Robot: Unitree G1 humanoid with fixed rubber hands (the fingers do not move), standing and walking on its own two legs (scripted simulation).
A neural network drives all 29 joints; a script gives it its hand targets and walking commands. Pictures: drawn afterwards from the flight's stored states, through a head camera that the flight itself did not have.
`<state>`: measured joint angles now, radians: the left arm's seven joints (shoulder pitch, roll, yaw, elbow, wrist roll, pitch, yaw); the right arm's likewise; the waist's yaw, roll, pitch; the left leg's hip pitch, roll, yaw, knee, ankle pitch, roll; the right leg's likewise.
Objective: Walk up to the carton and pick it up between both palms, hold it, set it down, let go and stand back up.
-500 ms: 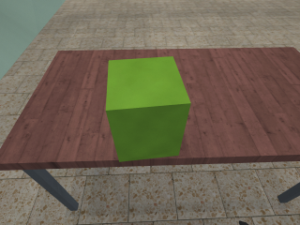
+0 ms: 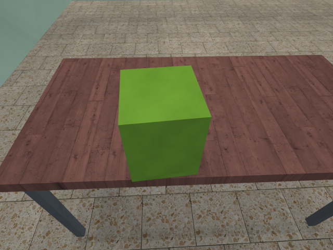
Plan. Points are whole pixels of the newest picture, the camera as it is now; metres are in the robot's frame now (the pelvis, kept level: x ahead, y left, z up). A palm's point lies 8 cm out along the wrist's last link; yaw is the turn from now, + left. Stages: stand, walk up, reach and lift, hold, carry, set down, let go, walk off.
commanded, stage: walk up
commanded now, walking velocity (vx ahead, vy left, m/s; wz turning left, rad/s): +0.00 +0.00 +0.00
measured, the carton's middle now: (160, 124) +0.46 +0.02 +0.04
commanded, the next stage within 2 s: none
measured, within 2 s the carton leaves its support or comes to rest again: neither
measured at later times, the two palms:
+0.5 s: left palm out of the picture +0.05 +0.41 -0.11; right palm out of the picture +0.09 -0.25 -0.11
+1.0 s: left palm out of the picture +0.14 +0.40 -0.10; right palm out of the picture +0.14 -0.21 -0.08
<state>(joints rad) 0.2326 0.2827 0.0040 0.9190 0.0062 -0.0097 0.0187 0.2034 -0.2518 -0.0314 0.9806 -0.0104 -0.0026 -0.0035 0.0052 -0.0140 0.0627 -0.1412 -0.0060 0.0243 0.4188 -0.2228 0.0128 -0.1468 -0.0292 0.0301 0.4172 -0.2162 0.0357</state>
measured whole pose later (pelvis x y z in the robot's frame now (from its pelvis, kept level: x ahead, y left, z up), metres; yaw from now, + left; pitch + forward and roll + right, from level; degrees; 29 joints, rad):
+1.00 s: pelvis +0.03 +0.09 -0.01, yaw +0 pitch -3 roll +0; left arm 0.18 0.40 0.03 0.81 -0.01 0.00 -0.01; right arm 0.20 -0.39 0.00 0.80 0.01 -0.02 0.00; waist 0.00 -0.03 0.05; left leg -0.17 -0.01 -0.01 0.50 -0.29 0.01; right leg -0.17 -0.03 -0.02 0.48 -0.26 0.03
